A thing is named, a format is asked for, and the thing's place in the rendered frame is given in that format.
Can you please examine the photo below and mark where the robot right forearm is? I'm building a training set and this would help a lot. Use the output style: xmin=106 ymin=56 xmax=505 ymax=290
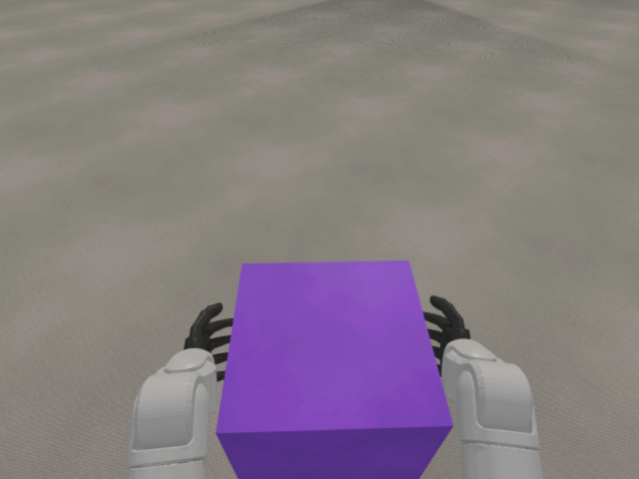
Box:
xmin=441 ymin=338 xmax=543 ymax=479

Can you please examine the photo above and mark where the robot left hand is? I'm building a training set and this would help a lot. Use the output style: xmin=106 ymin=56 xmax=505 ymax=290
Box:
xmin=183 ymin=302 xmax=234 ymax=382

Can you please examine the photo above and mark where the robot left forearm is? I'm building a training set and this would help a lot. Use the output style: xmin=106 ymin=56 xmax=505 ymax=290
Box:
xmin=126 ymin=348 xmax=219 ymax=479

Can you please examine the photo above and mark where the robot right hand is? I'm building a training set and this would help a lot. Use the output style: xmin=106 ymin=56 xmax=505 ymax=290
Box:
xmin=423 ymin=295 xmax=470 ymax=377

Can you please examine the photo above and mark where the carton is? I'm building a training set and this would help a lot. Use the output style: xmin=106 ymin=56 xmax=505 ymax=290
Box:
xmin=216 ymin=260 xmax=453 ymax=479

